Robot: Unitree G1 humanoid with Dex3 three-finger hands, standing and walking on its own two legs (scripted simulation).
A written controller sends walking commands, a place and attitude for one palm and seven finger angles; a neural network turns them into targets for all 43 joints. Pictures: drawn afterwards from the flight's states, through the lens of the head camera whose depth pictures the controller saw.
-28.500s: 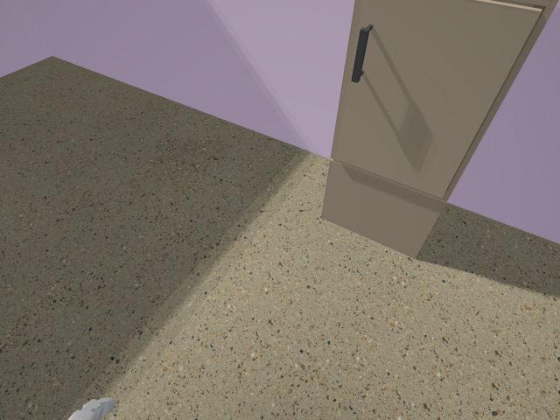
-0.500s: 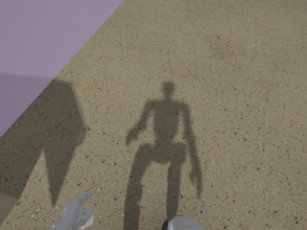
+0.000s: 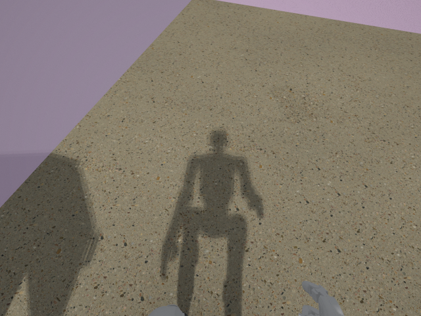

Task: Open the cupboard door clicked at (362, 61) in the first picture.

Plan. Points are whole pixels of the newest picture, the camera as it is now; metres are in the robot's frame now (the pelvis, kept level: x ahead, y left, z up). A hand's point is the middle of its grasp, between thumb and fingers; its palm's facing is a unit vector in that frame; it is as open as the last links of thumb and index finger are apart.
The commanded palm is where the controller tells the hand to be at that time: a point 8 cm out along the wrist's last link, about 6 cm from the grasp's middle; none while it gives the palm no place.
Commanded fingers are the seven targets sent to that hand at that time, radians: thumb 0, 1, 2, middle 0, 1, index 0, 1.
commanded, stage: walk to a spot facing it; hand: left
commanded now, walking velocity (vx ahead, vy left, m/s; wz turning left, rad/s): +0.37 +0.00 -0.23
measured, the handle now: out of the picture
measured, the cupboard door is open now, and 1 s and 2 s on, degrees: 44 44 44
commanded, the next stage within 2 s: turn to face it in 0.46 s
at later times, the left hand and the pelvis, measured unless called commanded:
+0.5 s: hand (186, 207) +0.39 +0.11 -0.14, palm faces -0.15 -0.96 -0.24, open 7.4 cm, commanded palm none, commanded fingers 0.00 0.90 0.90 -0.20 -0.30 -0.20 -0.30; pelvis +0.23 -0.07 +0.00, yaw -8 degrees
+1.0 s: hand (186, 204) +0.42 +0.11 -0.18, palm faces +0.12 -0.98 -0.17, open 7.3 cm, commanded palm none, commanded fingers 0.00 0.90 0.90 -0.20 -0.30 -0.20 -0.30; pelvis +0.39 -0.07 +0.00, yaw +5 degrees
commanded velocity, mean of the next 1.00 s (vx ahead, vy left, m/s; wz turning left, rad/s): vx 0.17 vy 0.00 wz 0.19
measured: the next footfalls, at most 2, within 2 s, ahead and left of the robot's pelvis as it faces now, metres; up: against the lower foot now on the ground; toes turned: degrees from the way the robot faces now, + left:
right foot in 0.42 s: +0.31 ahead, -0.16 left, +0.00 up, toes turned -14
left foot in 0.88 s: +0.51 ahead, +0.01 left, +0.00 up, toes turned +8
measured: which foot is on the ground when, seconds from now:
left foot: down 0.00-0.42, up 0.44-0.86, down 0.88-1.00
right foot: up 0.00-0.40, down 0.42-0.90, up 0.92-1.00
